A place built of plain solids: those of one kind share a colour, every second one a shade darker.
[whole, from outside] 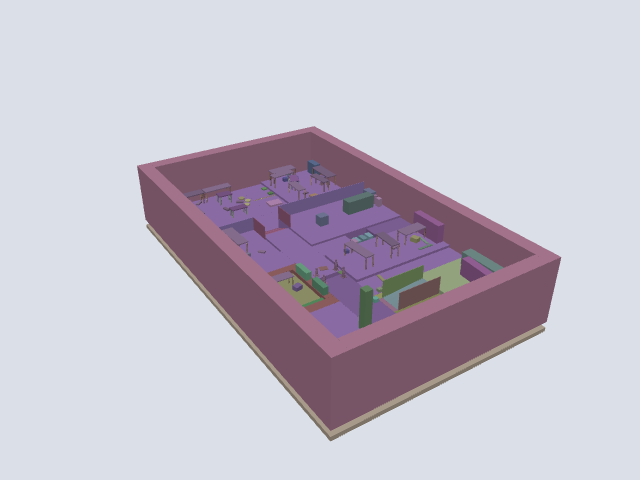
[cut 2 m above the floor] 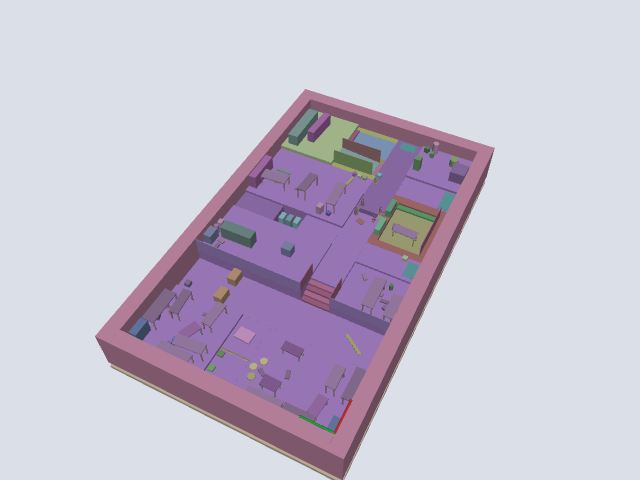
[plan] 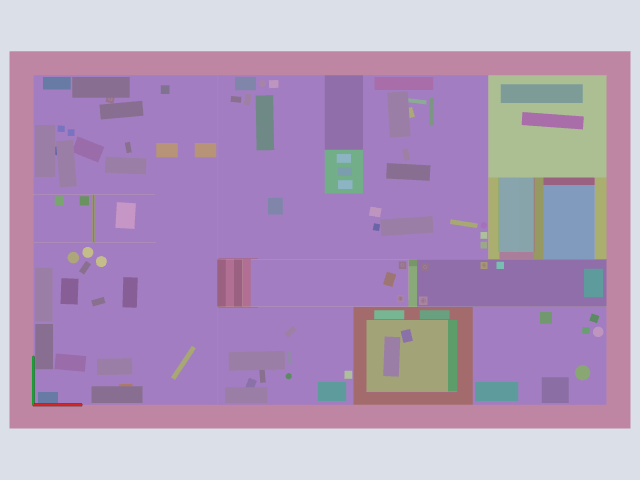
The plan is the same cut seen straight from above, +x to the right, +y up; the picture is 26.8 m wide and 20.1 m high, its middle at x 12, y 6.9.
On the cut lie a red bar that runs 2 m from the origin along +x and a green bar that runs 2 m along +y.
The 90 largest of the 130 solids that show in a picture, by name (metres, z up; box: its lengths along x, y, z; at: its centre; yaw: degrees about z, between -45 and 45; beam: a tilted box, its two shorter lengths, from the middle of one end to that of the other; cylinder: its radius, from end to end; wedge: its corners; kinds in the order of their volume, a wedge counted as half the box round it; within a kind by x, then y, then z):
{
 "wall_1": {"box": [1.0, 13.8, 4.6], "at": [-0.5, 6.9, 1.3]},
 "wall_2": {"box": [26.0, 1.0, 4.6], "at": [12.0, -0.5, 1.3]},
 "wall_3": {"box": [26.0, 1.0, 4.6], "at": [12.0, 14.3, 1.3]},
 "wall_4": {"box": [1.0, 13.8, 4.6], "at": [24.5, 6.9, 1.3]},
 "floor_1": {"box": [5.1, 6.8, 1.0], "at": [2.55, 3.4, -0.5]},
 "floor_2": {"box": [5.1, 2.0, 1.0], "at": [2.55, 7.8, -0.5]},
 "floor_3": {"box": [5.1, 5.0, 1.18], "at": [2.55, 11.3, -0.41]},
 "floor_4": {"box": [2.6, 13.8, 1.0], "at": [6.4, 6.9, -0.5]},
 "floor_5": {"box": [3.9, 4.1, 0.84], "at": [9.65, 2.05, 0.2]},
 "floor_6": {"box": [4.5, 7.7, 1.15], "at": [9.95, 9.95, 0.35]},
 "floor_7": {"box": [6.61, 2.0, 1.0], "at": [12.4, 5.1, 0.28]},
 "floor_8": {"box": [1.8, 4.1, 1.0], "at": [12.5, 2.05, 0.28]},
 "floor_9": {"box": [1.6, 2.75, 1.0], "at": [13.0, 7.47, 0.28]},
 "floor_10": {"box": [1.6, 3.12, 1.0], "at": [13.0, 12.24, 0.28]},
 "floor_11": {"box": [3.55, 7.7, 1.18], "at": [15.57, 9.95, 0.36]},
 "floor_12": {"box": [1.7, 7.7, 1.0], "at": [18.2, 9.95, 0.28]},
 "floor_13": {"box": [2.0, 4.1, 1.0], "at": [19.4, 2.05, 0.28]},
 "floor_14": {"box": [7.94, 2.0, 1.0], "at": [20.03, 5.1, 0.28]},
 "floor_15": {"box": [3.6, 4.1, 1.18], "at": [22.2, 2.05, 0.36]},
 "floor_base_1": {"box": [26.0, 15.8, 0.3], "at": [12.0, 6.9, -1.57]},
 "floor_base_2": {"box": [16.2, 13.8, 0.3], "at": [15.9, 6.9, -0.8]},
 "floor_deck_1": {"box": [4.95, 4.28, 1.26], "at": [21.52, 11.66, 0.41]},
 "floor_rim_1": {"box": [0.55, 4.1, 1.0], "at": [13.68, 2.05, 0.28]},
 "floor_rim_2": {"box": [3.8, 0.55, 1.0], "at": [15.85, 0.28, 0.28]},
 "floor_rim_3": {"box": [3.8, 0.55, 1.0], "at": [15.85, 3.83, 0.28]},
 "floor_rim_4": {"box": [0.65, 4.1, 1.0], "at": [18.07, 2.05, 0.28]},
 "floor_pit_1": {"box": [3.41, 3.0, 0.73], "at": [15.65, 2.05, 0.14]},
 "floor_before_steps_1": {"box": [2.15, 3.1, 1.0], "at": [22.43, 7.65, 0.28]},
 "floor_fore_1": {"box": [0.45, 3.42, 1.0], "at": [19.27, 7.81, 0.28]},
 "floor_fore_2": {"box": [0.41, 3.42, 1.0], "at": [21.16, 7.81, 0.28]},
 "floor_fore_3": {"box": [0.49, 3.42, 1.0], "at": [23.75, 7.81, 0.28]},
 "board_stack_1": {"box": [0.74, 2.3, 1.0], "at": [9.69, 11.81, 1.43], "yaw": 1.0},
 "board_stack_2": {"box": [3.44, 0.79, 0.89], "at": [21.29, 13.03, 1.48]},
 "bar_rack_1": {"box": [2.46, 0.55, 1.33], "at": [15.51, 13.46, 1.62]},
 "bar_rack_2": {"box": [2.58, 0.55, 1.17], "at": [21.75, 11.89, 1.62], "yaw": -4.1},
 "ramp_ramp_1": {"wedge": [[19.5, 6.4, -0.23], [19.5, 6.4, 0.78], [19.5, 9.52, -0.23], [19.5, 9.52, 1.03], [20.95, 6.4, -0.23], [20.95, 6.4, 0.78], [20.95, 9.52, -0.23], [20.95, 9.52, 1.03]]},
 "step_tread_1": {"box": [0.35, 2.0, 0.38], "at": [7.88, 5.1, -0.04]},
 "step_tread_2": {"box": [0.35, 2.0, 0.54], "at": [8.22, 5.1, 0.04]},
 "step_tread_3": {"box": [0.35, 2.0, 0.69], "at": [8.57, 5.1, 0.12]},
 "step_tread_4": {"box": [0.35, 2.0, 0.84], "at": [8.93, 5.1, 0.2]},
 "step_tread_5": {"box": [2.15, 0.32, 1.13], "at": [22.43, 9.36, 0.34]},
 "floor_bed_1": {"box": [1.6, 1.83, 0.55], "at": [13.0, 9.77, -0.35]},
 "workbench_top_1": {"box": [0.73, 2.25, 0.08], "at": [0.43, 4.61, 0.87]},
 "workbench_top_2": {"box": [0.75, 1.9, 0.08], "at": [0.45, 2.44, 0.9]},
 "workbench_top_3": {"box": [0.84, 2.18, 0.07], "at": [0.49, 10.63, 1.05]},
 "workbench_top_4": {"box": [0.72, 1.95, 0.07], "at": [1.38, 10.09, 1.11], "yaw": 4.7},
 "workbench_top_5": {"box": [2.41, 0.87, 0.07], "at": [2.83, 13.29, 1.08]},
 "workbench_top_6": {"box": [1.47, 0.68, 0.08], "at": [3.4, 1.6, 0.95], "yaw": 1.2},
 "workbench_top_7": {"box": [2.13, 0.71, 0.08], "at": [3.5, 0.42, 0.9]},
 "workbench_top_8": {"box": [1.8, 0.63, 0.07], "at": [3.69, 12.34, 1.04], "yaw": 5.2},
 "workbench_top_9": {"box": [1.72, 0.67, 0.07], "at": [3.86, 10.02, 0.99], "yaw": -2.6},
 "workbench_top_10": {"box": [1.77, 0.67, 0.07], "at": [8.92, 0.41, 1.54]},
 "workbench_top_11": {"box": [2.35, 0.78, 0.07], "at": [9.35, 1.84, 1.56], "yaw": 1.4},
 "workbench_top_12": {"box": [0.66, 1.66, 0.06], "at": [15.0, 2.02, 1.29], "yaw": -2.3},
 "workbench_top_13": {"box": [0.87, 1.89, 0.07], "at": [15.3, 12.16, 1.73], "yaw": 3.5},
 "workbench_top_14": {"box": [2.2, 0.7, 0.07], "at": [15.64, 7.48, 1.84], "yaw": 4.0},
 "workbench_top_15": {"box": [1.83, 0.65, 0.07], "at": [15.7, 9.75, 1.9], "yaw": -3.0},
 "tool_cabinet_1": {"box": [0.84, 0.47, 1.66], "at": [0.61, 0.3, 0.83]},
 "tool_cabinet_2": {"box": [1.17, 0.53, 1.03], "at": [0.98, 13.46, 0.69]},
 "forge_hearth_1": {"box": [1.14, 1.08, 0.87], "at": [21.85, 0.61, 1.39]},
 "step_down_1": {"box": [0.39, 3.0, 0.86], "at": [17.55, 2.05, 0.21]},
 "neck_1": {"box": [0.91, 0.6, 0.65], "at": [5.59, 10.67, 0.33]},
 "neck_2": {"box": [0.91, 0.6, 0.65], "at": [7.21, 10.67, 0.33]},
 "offcut_bin_1": {"box": [0.88, 0.56, 0.78], "at": [8.88, 13.45, 1.31]},
 "offcut_bin_2": {"box": [0.62, 0.7, 0.71], "at": [10.13, 8.32, 1.28], "yaw": 0.7},
 "column_aea_1": {"box": [0.5, 0.5, 2.65], "at": [21.46, 3.64, 2.28]},
 "step_stone_1": {"box": [0.61, 0.37, 0.9], "at": [13.0, 10.31, 0.33]},
 "step_stone_2": {"box": [0.61, 0.37, 0.9], "at": [13.04, 9.77, 0.33]},
 "step_stone_3": {"box": [0.61, 0.37, 0.9], "at": [13.06, 9.21, 0.33]},
 "floor_gap_1": {"box": [0.35, 2.0, 0.8], "at": [15.88, 5.1, -0.23]},
 "edgeN_1": {"box": [1.25, 0.38, 0.55], "at": [14.9, 3.77, 1.05]},
 "edgeN_2": {"box": [1.25, 0.38, 0.55], "at": [16.8, 3.77, 1.05]},
 "rail_rim_1": {"box": [0.04, 4.1, 1.0], "at": [7.72, 2.05, 1.11]},
 "rail_rim_2": {"box": [0.04, 7.7, 1.0], "at": [7.72, 9.95, 1.43]},
 "floor_before_ramp_1": {"box": [1.45, 0.3, 1.0], "at": [20.23, 6.25, 0.28]},
 "bin_1": {"box": [0.4, 0.33, 0.63], "at": [10.06, 13.43, 1.24], "yaw": 2.4},
 "bin_2": {"box": [0.47, 0.38, 0.69], "at": [14.31, 8.07, 1.3], "yaw": -9.5},
 "bin_3": {"cylinder": 0.22, "from": [23.65, 3.05, 0.95], "to": [23.65, 3.05, 1.89]},
 "rail_1": {"box": [1.66, 0.04, 1.0], "at": [8.57, 4.08, 1.11]},
 "rail_2": {"box": [1.66, 0.04, 1.0], "at": [8.57, 6.12, 1.43]},
 "rail_3": {"box": [3.88, 0.04, 1.01], "at": [15.85, 0.53, 1.28]},
 "sawhorses_top_1": {"box": [0.72, 1.08, 0.08], "at": [1.51, 4.75, 0.73], "yaw": -2.0},
 "sawhorses_top_2": {"box": [1.28, 0.66, 0.08], "at": [1.55, 1.77, 0.66], "yaw": -5.1},
 "sawhorses_top_3": {"box": [0.61, 1.27, 0.08], "at": [4.05, 4.7, 0.64], "yaw": -1.8},
 "quench_tub_1": {"cylinder": 0.32, "from": [23.0, 1.34, 0.96], "to": [23.0, 1.34, 1.54]},
 "inway_pallet_1": {"box": [0.8, 1.08, 0.19], "at": [3.86, 7.92, 0.04], "yaw": -3.4},
 "ramp_sidea_1": {"box": [0.04, 3.12, 1.25], "at": [19.48, 7.96, 1.35]},
 "ramp_sideb_1": {"box": [0.04, 3.12, 1.25], "at": [20.97, 7.96, 1.35]},
 "low_mat_1": {"box": [1.8, 0.8, 0.06], "at": [19.4, 0.55, 0.76]},
 "crate_1": {"box": [0.52, 0.43, 0.31], "at": [15.67, 12.2, 1.11], "yaw": 16.1}
}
